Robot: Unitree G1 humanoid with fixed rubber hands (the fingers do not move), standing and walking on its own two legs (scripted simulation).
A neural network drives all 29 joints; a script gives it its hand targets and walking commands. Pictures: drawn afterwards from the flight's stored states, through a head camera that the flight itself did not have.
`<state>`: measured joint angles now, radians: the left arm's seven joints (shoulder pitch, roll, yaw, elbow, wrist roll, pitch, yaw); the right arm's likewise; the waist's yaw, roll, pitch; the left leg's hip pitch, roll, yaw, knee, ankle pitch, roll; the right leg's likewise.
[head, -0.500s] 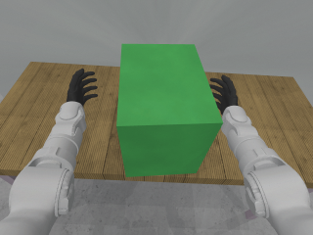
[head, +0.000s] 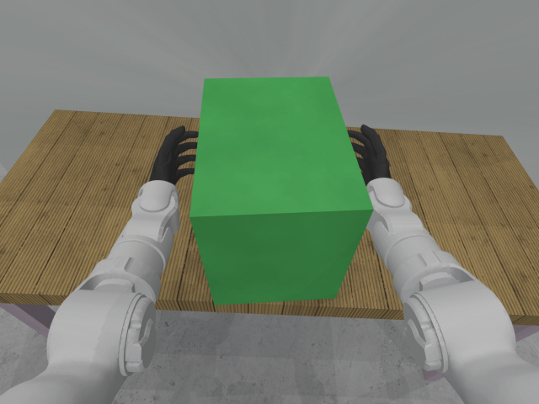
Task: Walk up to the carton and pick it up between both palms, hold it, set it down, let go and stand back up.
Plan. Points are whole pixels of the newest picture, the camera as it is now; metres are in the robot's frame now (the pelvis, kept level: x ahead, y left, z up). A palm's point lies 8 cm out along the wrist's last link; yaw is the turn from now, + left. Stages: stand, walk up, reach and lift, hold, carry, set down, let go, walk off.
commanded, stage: reach and lift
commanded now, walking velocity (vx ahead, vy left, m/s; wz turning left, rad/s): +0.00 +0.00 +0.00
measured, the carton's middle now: (271, 191) +0.48 +0.01 +0.04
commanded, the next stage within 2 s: none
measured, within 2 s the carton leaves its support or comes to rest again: leaves its support in 1.62 s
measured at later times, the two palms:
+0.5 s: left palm (169, 183) +0.43 +0.16 +0.10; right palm (375, 194) +0.42 -0.14 +0.11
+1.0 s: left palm (168, 184) +0.43 +0.17 +0.10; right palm (373, 197) +0.42 -0.14 +0.10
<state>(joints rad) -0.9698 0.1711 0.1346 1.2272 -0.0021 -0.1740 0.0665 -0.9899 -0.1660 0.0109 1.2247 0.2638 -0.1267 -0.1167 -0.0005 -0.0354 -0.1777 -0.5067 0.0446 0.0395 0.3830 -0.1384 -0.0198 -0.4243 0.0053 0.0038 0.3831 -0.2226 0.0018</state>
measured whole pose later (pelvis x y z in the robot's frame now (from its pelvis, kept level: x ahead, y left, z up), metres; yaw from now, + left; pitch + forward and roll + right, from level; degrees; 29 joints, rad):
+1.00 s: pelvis -0.01 -0.01 +0.00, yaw +0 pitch +11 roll +0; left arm -0.96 0.09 0.51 1.15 0.33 -0.11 0.01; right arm -0.85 0.07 -0.50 0.96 -0.32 -0.12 -0.09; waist 0.00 -0.04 -0.11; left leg -0.41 0.04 0.05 0.35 -0.12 -0.02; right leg -0.35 0.00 0.00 0.38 -0.22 0.00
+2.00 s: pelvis -0.03 +0.00 +0.00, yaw +0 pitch +5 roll +0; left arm -0.88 0.04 0.43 0.93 0.23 0.15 0.06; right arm -0.84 0.00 -0.35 0.99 -0.13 -0.02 -0.10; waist 0.00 -0.04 -0.15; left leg -0.33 0.04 0.05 0.34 -0.09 -0.02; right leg -0.27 0.00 0.00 0.38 -0.20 0.00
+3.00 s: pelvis -0.04 +0.00 +0.01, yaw +0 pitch -2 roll +0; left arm -0.89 0.05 0.43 0.58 0.25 0.58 0.03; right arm -0.95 -0.05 -0.16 0.91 0.09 0.27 -0.16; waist 0.00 -0.04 -0.14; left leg -0.21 0.04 0.05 0.33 -0.09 -0.02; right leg -0.14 0.00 0.00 0.35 -0.18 0.00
